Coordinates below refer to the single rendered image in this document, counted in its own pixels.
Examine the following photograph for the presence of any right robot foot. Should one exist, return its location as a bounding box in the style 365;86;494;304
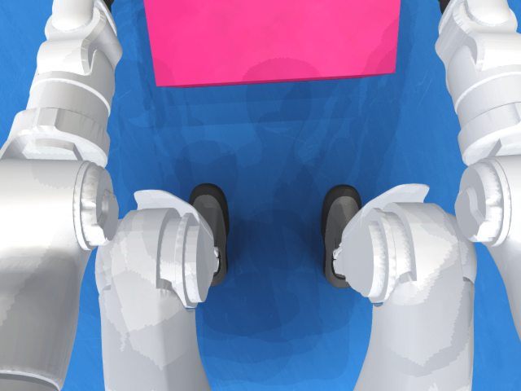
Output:
321;184;361;288

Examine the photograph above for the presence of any carton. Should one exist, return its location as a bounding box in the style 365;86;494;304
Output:
143;0;401;88

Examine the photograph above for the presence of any robot right upper arm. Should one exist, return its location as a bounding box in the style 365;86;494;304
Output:
454;154;521;341

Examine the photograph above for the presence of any right robot forearm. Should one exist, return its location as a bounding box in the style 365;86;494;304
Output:
435;0;521;166

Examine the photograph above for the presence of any robot left upper arm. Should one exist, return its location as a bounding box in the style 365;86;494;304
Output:
0;158;119;391

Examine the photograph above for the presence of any left robot forearm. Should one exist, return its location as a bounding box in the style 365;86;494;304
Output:
0;0;123;168

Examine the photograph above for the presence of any left robot shin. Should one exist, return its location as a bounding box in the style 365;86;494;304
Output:
95;190;219;293

